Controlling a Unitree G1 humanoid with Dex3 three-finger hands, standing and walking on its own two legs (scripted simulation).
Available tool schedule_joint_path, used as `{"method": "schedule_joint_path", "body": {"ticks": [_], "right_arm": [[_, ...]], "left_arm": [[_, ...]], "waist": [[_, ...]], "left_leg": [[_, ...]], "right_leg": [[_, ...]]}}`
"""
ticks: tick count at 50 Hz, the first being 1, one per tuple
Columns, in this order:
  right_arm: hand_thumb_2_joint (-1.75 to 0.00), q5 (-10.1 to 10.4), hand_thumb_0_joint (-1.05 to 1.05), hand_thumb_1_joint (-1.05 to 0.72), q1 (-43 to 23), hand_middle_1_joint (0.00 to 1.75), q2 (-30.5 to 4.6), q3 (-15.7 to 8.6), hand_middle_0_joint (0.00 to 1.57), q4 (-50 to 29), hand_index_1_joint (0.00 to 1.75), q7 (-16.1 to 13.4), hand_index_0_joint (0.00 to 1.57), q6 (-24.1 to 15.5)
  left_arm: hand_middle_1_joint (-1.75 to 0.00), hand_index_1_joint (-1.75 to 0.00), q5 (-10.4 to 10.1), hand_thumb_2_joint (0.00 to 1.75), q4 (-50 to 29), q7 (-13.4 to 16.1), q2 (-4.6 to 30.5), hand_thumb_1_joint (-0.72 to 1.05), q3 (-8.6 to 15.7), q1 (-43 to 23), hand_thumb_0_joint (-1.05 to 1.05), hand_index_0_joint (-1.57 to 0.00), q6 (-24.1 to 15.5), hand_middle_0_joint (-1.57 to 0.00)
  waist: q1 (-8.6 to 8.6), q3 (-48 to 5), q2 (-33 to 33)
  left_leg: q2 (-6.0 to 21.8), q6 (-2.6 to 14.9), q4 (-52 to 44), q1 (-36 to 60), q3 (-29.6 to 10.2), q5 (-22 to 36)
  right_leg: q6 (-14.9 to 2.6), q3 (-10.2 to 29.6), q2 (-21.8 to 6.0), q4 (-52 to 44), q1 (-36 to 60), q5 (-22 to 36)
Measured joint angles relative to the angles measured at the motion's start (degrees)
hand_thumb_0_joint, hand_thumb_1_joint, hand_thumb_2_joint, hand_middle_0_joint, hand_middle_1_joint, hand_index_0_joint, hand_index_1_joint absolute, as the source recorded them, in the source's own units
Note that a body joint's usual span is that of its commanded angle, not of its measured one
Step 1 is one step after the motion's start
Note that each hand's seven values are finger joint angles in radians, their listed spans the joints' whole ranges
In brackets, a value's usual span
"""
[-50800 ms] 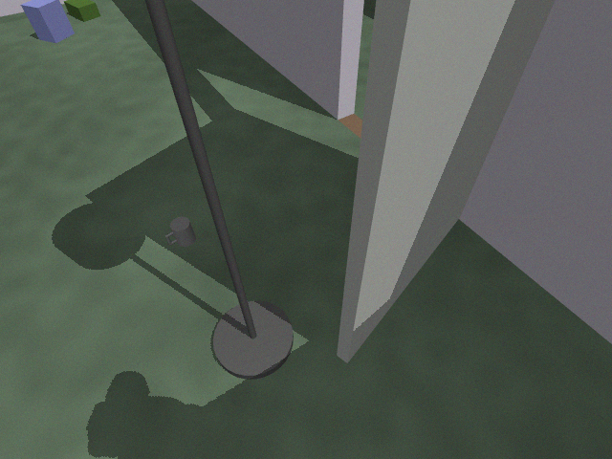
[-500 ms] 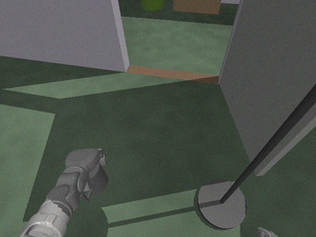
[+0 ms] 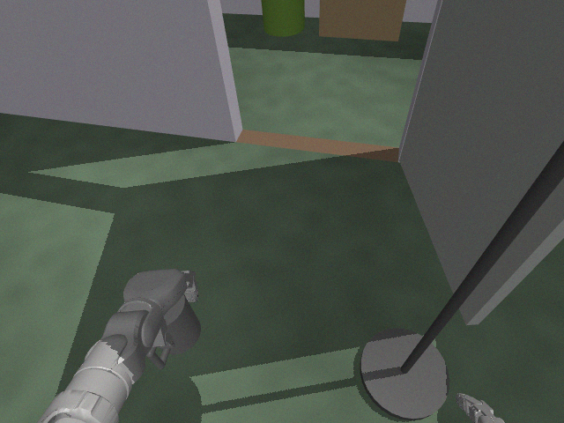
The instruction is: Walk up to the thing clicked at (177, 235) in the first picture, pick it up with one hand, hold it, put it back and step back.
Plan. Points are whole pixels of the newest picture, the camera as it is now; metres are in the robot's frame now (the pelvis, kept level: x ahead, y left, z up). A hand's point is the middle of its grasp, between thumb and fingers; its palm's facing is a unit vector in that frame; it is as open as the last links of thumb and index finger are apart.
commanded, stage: hold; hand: left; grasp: from above
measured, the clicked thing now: (167, 329) +0.29 +0.23 -0.10
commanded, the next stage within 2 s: crouch in 1.12 s
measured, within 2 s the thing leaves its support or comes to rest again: neither
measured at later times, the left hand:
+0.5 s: hand (163, 319) +0.28 +0.22 -0.03, palm faces -0.46 -0.06 -0.89, open 9.9 cm
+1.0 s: hand (165, 315) +0.29 +0.21 -0.02, palm faces -0.46 -0.06 -0.89, open 9.9 cm
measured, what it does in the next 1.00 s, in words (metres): stands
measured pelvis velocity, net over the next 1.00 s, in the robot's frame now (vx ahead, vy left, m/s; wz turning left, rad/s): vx -0.01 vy -0.01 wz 0.00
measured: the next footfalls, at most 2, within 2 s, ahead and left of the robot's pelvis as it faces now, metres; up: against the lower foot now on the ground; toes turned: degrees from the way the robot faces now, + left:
none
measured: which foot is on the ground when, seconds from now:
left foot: down 0.00-1.00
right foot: down 0.00-1.00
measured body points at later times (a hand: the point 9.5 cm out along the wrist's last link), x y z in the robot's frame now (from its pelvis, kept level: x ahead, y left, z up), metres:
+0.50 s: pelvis -0.01 -0.01 +0.01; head +0.01 -0.03 +0.46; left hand +0.30 +0.22 +0.02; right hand +0.13 -0.26 -0.11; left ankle +0.00 +0.11 -0.73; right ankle +0.02 -0.13 -0.73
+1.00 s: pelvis -0.01 -0.01 +0.01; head +0.00 -0.03 +0.46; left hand +0.31 +0.21 +0.03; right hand +0.14 -0.26 -0.11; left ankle +0.00 +0.11 -0.73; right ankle +0.02 -0.13 -0.73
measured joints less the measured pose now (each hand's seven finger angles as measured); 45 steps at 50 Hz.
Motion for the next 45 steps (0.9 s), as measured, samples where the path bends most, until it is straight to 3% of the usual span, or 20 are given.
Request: {"method": "schedule_joint_path", "body": {"ticks": [45], "right_arm": [[-0.90,0.5,0.01,-0.91,-2.4,0.30,-0.2,0.9,0.20,-0.8,0.30,-0.9,0.20,0.2]], "left_arm": [[-0.90,-0.89,-0.9,0.64,-4.7,-3.9,0.3,-0.04,-0.2,0.9,0.01,-0.61,-0.2,-0.44]], "waist": [[1.02,2.0,0.5]], "left_leg": [[0.1,-0.49,-7.2,6.7,0.0,3.8]], "right_leg": [[-0.52,0.1,0.1,-5.8,6.0,3.1]]}}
